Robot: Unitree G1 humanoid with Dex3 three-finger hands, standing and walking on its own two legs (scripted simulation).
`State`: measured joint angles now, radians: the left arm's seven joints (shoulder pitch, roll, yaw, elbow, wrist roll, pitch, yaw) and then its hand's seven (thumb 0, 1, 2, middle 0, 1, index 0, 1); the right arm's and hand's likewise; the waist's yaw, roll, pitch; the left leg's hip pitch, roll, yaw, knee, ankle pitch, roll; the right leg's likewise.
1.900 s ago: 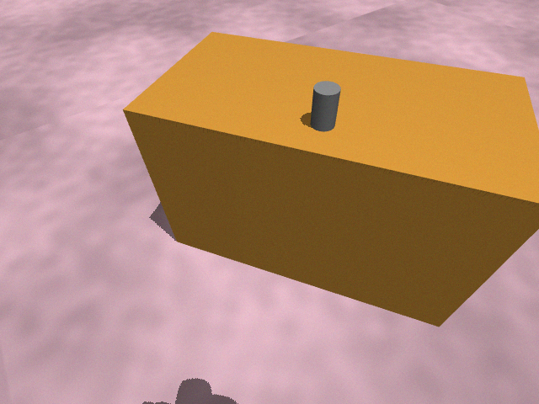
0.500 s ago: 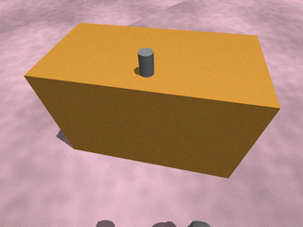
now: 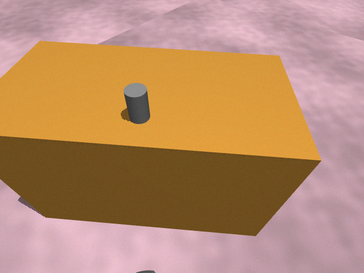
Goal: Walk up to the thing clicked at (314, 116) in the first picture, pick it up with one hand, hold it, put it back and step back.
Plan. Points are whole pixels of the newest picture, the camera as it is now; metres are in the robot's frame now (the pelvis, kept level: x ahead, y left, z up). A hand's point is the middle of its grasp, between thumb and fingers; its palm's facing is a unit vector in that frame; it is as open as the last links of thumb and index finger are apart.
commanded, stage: walk up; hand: left
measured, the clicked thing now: (137, 104) +0.58 +0.18 +0.00
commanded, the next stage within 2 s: none
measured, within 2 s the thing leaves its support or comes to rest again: neither
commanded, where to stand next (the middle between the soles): +0.13 +0.00 m, yaw -3 degrees
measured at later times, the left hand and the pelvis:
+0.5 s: hand (114, 228) +0.24 +0.20 -0.13, palm faces -0.12 -0.91 -0.39, open 7.4 cm; pelvis +0.09 -0.03 +0.00, yaw -4 degrees
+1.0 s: hand (86, 271) +0.15 +0.25 -0.15, palm faces -0.08 -0.92 -0.38, open 7.4 cm; pelvis +0.07 -0.01 +0.00, yaw -4 degrees
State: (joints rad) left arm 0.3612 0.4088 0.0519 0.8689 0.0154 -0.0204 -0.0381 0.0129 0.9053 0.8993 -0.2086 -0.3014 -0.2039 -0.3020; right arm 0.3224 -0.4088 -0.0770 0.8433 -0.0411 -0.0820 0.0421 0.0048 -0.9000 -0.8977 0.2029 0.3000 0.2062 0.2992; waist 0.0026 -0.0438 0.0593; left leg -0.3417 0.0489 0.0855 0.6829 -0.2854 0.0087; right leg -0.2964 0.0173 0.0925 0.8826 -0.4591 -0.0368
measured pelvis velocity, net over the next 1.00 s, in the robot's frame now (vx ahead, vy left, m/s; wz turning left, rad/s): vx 0.07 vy -0.01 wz -0.08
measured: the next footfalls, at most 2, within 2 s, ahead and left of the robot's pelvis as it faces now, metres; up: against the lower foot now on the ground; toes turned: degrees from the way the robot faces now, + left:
right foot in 0.30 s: +0.23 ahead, -0.15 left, +0.00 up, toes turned -3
left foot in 0.62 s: +0.14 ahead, +0.12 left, +0.00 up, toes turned -4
